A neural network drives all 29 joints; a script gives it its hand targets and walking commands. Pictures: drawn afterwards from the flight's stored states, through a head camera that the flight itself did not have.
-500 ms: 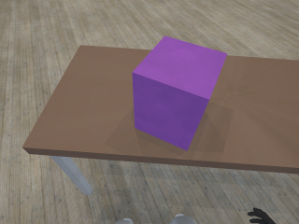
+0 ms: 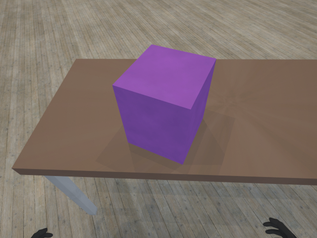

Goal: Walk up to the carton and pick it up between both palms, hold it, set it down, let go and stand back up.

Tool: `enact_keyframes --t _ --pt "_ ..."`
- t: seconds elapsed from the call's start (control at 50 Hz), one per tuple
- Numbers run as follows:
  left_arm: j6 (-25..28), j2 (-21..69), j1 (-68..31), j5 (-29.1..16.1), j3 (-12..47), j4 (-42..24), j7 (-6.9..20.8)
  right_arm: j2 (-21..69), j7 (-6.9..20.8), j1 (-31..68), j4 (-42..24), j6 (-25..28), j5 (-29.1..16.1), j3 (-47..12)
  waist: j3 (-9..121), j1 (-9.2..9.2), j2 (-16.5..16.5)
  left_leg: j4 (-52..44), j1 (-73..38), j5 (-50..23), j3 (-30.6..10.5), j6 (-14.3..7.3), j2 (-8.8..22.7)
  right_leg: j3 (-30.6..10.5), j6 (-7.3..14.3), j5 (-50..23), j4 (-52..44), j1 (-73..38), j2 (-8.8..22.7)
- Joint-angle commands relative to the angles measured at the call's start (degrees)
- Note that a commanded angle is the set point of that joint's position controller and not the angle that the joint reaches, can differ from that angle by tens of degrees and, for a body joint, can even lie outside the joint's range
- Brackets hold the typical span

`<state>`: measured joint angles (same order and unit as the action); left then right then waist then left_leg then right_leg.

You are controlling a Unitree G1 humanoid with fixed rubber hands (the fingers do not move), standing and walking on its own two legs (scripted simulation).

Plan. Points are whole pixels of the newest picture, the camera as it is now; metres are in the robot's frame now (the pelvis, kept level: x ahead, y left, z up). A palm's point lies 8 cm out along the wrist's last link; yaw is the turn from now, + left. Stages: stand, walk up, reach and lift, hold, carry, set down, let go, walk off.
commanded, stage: walk up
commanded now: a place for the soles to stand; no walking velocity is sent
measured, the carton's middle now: (167, 105) +0.50 -0.02 +0.05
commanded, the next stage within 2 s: reach and lift in 1.32 s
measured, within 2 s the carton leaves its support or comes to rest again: neither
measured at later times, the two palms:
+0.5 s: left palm out of the picture +0.12 +0.34 -0.07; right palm out of the picture +0.14 -0.30 -0.07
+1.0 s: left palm out of the picture +0.10 +0.33 -0.06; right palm out of the picture +0.12 -0.30 -0.07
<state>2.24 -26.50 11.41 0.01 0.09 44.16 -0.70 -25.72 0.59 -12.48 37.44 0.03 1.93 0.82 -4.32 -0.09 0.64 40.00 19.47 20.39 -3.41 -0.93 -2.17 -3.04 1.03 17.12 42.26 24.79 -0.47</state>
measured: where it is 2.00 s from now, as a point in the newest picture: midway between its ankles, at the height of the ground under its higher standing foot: outside the picture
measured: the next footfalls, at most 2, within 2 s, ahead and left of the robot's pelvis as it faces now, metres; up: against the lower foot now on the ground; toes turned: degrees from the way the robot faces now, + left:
none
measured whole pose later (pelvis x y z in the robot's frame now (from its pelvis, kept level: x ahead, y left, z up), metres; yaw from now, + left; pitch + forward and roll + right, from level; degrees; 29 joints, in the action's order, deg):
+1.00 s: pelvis -0.01 +0.01 +0.00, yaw +0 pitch -1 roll +1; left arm 2.4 -26.5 12.6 0.0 0.1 44.2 -0.3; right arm -25.5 1.0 -12.5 37.4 0.5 1.9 0.8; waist -2.1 -0.1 0.6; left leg 40.0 19.5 19.7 -3.4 -0.9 -2.1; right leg -3.0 0.5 15.3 40.3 23.9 -0.5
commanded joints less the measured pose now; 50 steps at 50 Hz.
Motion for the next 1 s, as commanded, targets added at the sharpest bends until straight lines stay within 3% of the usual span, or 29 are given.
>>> enact_keyframes --t 0.0,0.04,0.1,0.16,0.18,0.2,0.28,0.3,0.38,0.5,0.54,0.6,0.64,0.7,0.78,0.8,0.86,0.9,0.92,0.96,0.98 --pt "1.73 -11.56 2.82 0.96 -4.18 -1.10 0.00 -9.61 -0.52 1.33 1.39 1.91 -1.89 4.37 10.22 0.46 -1.40 -4.66 -1.00 -1.02 -3.78 -3.68 6.04 -11.07 4.24 -5.41 -11.90 -8.85 6.15" --pt "1.90 -11.29 0.54 0.90 -3.98 -1.89 0.04 -8.72 -0.43 0.27 1.70 2.17 -1.45 4.17 10.37 -0.71 -2.25 -4.59 -2.95 -1.29 -2.78 -3.29 4.69 -13.30 5.50 -7.37 -11.76 -6.69 7.91" --pt "1.60 -10.71 -0.15 0.81 -3.67 -1.55 0.21 -9.54 -0.21 0.79 1.50 2.20 -1.19 4.56 9.54 -0.45 0.01 -7.39 -3.72 -0.03 -4.81 -4.34 6.08 -9.96 3.87 -4.85 -9.89 -5.01 5.52" --pt "1.45 -10.17 -0.13 1.00 -3.70 -1.72 0.46 -10.27 -0.12 1.81 1.32 2.45 -1.41 4.57 9.17 0.04 -1.98 -9.42 -2.65 1.02 -7.13 -5.21 7.81 -7.44 2.78 -2.02 -8.99 -5.67 3.32" --pt "1.44 -9.92 0.40 0.84 -3.66 -1.18 0.53 -10.44 -0.20 2.42 1.41 2.45 -1.31 4.37 9.54 0.47 0.89 -9.60 -3.05 0.70 -6.79 -4.88 7.72 -7.08 2.97 -1.88 -9.51 -5.50 3.68" --pt "1.50 -9.32 0.23 0.71 -3.65 -1.55 0.62 -10.36 -0.18 2.22 1.06 2.57 -1.33 4.53 9.17 0.20 1.55 -9.64 -2.87 0.49 -7.02 -5.01 7.78 -7.31 2.98 -2.43 -9.21 -6.00 3.16" --pt "1.96 -10.16 0.67 0.76 -3.46 -1.73 0.44 -10.05 -0.33 1.80 0.90 2.59 -1.36 4.30 11.06 0.20 -0.22 -7.40 -4.46 -5.07 -4.92 -4.24 6.86 -8.39 3.74 -9.46 -9.04 -7.29 4.56" --pt "2.07 -10.02 0.97 0.69 -3.61 -1.63 0.41 -9.68 -0.34 1.35 1.43 2.64 -1.48 4.33 12.62 -0.40 1.43 -6.37 -5.35 -6.80 -4.20 -3.90 6.56 -8.13 3.62 -10.92 -9.08 -8.25 4.78" --pt "1.94 -10.44 1.06 0.92 -3.57 -1.84 0.24 -9.36 -0.33 1.77 0.99 2.42 -1.53 4.20 11.95 -0.21 -1.26 -5.79 -4.72 -5.47 -3.87 -4.13 6.53 -8.45 3.71 -10.05 -9.65 -7.62 5.10" --pt "1.86 -9.69 1.16 0.49 -3.43 -1.74 0.28 -9.91 -0.38 1.48 1.15 2.31 -1.56 4.25 11.52 -0.22 -0.12 -7.23 -5.02 -4.24 -5.17 -4.65 7.17 -7.91 3.78 -7.93 -9.71 -6.88 4.80" --pt "1.58 -10.48 0.87 0.41 -3.97 -1.74 0.24 -10.00 -0.43 2.31 1.09 2.05 -1.74 4.31 11.54 0.14 -0.08 -5.11 -5.19 -10.86 -3.66 -4.37 6.84 -8.70 3.90 -15.20 -8.70 -7.60 5.16" --pt "1.61 -10.86 -0.04 0.60 -3.94 -1.94 0.08 -9.77 -0.40 1.97 1.18 1.77 -1.76 4.30 11.89 -0.47 -1.53 -4.05 -5.55 -10.13 -2.66 -3.57 5.78 -9.45 4.23 -16.20 -8.71 -6.57 5.98" --pt "1.17 -10.57 0.18 0.46 -3.77 -2.17 0.18 -10.14 -0.35 2.56 0.67 1.64 -1.47 4.49 10.66 -0.27 0.32 -5.93 -4.76 -6.46 -3.76 -4.33 6.41 -8.38 3.53 -10.22 -9.44 -5.47 5.04" --pt "1.06 -10.08 -0.20 0.66 -3.84 -1.87 0.47 -10.36 -0.20 2.40 0.89 1.55 -1.39 4.72 9.39 0.10 0.48 -8.58 -3.31 -1.29 -5.01 -4.62 6.87 -8.12 3.53 -4.43 -9.87 -4.74 4.24" --pt "1.18 -9.89 -0.03 0.77 -3.89 -1.75 0.47 -9.71 -0.13 3.30 0.94 1.54 -1.31 4.25 8.03 0.16 -0.99 -7.82 -3.17 -0.13 -4.27 -4.63 6.37 -9.89 3.75 -3.17 -11.56 -3.69 4.67" --pt "1.22 -9.74 -0.58 1.02 -3.61 -2.27 0.54 -9.83 -0.01 3.02 0.97 1.56 -1.36 4.44 8.77 -0.23 0.07 -7.43 -3.50 1.03 -4.36 -4.71 6.04 -9.87 3.43 -2.19 -12.18 -3.85 4.92" --pt "1.38 -11.10 -0.61 1.14 -4.17 -1.39 0.48 -9.19 0.07 2.29 0.79 1.44 -1.23 4.26 7.60 -0.33 -2.22 -6.67 -3.05 2.03 -3.60 -4.05 5.18 -12.11 4.03 -0.75 -13.93 -3.39 6.15" --pt "1.27 -10.65 -1.04 1.17 -4.09 -1.74 0.53 -9.38 0.20 2.79 0.86 1.41 -1.33 4.30 6.84 -0.36 -0.02 -6.82 -2.77 4.22 -3.55 -4.05 5.13 -11.94 3.56 1.56 -15.07 -2.44 5.91" --pt "1.21 -10.75 -0.65 1.00 -4.01 -1.74 0.58 -9.47 0.20 2.19 0.95 1.35 -1.26 4.45 6.40 -0.56 -2.19 -7.68 -2.25 6.22 -4.35 -4.30 5.21 -11.64 3.38 4.08 -14.87 -1.64 5.42" --pt "1.17 -10.10 -0.98 1.28 -3.85 -1.99 0.56 -9.39 0.31 2.12 1.01 1.40 -0.91 4.48 5.63 -0.47 -1.43 -9.32 -1.53 8.12 -5.55 -4.70 5.84 -10.68 3.03 4.33 -13.64 -0.89 4.47" --pt "1.08 -9.46 -0.75 1.28 -3.90 -1.67 0.72 -9.54 0.38 2.67 1.00 1.51 -0.71 4.60 5.19 -0.30 0.77 -10.23 -1.74 9.11 -5.96 -4.81 6.01 -10.12 2.84 5.64 -13.68 -0.74 4.08"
